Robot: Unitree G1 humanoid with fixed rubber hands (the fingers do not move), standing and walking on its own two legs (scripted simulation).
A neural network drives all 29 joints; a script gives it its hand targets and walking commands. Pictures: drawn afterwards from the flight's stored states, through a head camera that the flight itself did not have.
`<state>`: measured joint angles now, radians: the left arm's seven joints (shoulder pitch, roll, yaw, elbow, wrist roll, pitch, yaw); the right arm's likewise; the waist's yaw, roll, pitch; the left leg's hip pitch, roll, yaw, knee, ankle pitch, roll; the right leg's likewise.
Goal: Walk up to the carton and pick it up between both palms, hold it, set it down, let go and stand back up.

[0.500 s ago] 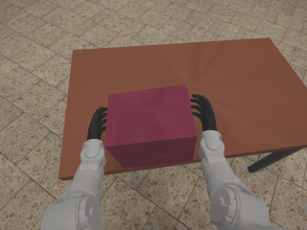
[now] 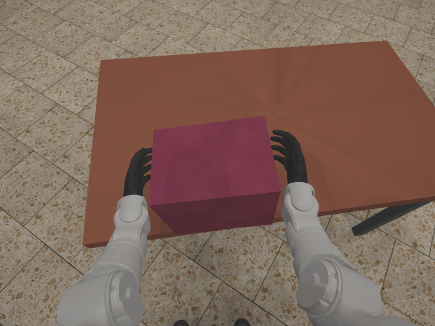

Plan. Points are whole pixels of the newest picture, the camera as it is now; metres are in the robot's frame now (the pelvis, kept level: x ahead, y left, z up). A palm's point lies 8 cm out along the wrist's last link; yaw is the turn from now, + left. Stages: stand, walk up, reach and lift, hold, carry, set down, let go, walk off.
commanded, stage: set down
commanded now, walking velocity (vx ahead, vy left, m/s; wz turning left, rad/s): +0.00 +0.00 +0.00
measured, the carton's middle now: (216, 180) +0.41 -0.01 -0.06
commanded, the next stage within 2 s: none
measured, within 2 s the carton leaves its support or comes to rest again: rests again in 0.36 s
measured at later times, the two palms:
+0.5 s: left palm (140, 187) +0.39 +0.15 -0.03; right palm (297, 181) +0.38 -0.17 -0.02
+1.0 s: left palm (142, 187) +0.39 +0.14 -0.04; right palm (297, 187) +0.38 -0.17 -0.03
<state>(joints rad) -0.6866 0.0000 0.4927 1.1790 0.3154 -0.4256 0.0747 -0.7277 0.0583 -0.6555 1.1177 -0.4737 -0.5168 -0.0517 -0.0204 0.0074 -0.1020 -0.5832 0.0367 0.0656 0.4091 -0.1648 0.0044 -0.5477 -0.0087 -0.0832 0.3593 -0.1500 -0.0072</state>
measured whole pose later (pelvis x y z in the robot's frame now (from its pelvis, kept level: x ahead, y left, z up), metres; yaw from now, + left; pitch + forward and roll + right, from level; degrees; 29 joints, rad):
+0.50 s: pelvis +0.00 +0.00 +0.00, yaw +0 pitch +21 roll -1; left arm -0.72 -0.02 0.53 1.19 0.36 -0.49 0.08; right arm -0.71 0.06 -0.70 1.11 -0.48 -0.53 -0.05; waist -0.02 0.00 -0.11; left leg -0.65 0.04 0.06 0.46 -0.19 0.01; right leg -0.61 -0.01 -0.08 0.41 -0.17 -0.01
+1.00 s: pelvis -0.01 +0.00 -0.02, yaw +0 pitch +23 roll -1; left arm -0.78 0.00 0.56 1.26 0.35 -0.56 0.07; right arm -0.74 0.05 -0.72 1.14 -0.47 -0.55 -0.06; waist -0.02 0.00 -0.13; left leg -0.76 0.05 0.06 0.59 -0.23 0.01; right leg -0.74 -0.01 -0.08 0.55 -0.22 -0.01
